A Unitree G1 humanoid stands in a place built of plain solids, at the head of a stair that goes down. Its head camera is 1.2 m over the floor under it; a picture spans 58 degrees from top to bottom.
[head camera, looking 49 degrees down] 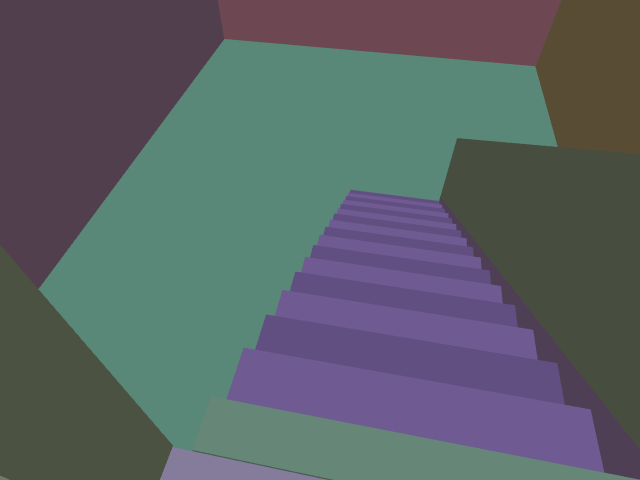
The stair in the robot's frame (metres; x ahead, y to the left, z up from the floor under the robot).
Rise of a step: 0.16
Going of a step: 0.23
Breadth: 1.13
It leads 11 degrees to the right of straight ahead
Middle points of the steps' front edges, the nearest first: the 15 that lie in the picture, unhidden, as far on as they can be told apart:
0.36 -0.25 0.00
0.59 -0.29 -0.16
0.82 -0.33 -0.32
1.05 -0.38 -0.48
1.28 -0.42 -0.64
1.50 -0.46 -0.80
1.73 -0.51 -0.96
1.96 -0.55 -1.12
2.19 -0.59 -1.28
2.42 -0.64 -1.44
2.65 -0.68 -1.60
2.88 -0.72 -1.76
3.10 -0.77 -1.92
3.33 -0.81 -2.08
3.56 -0.85 -2.24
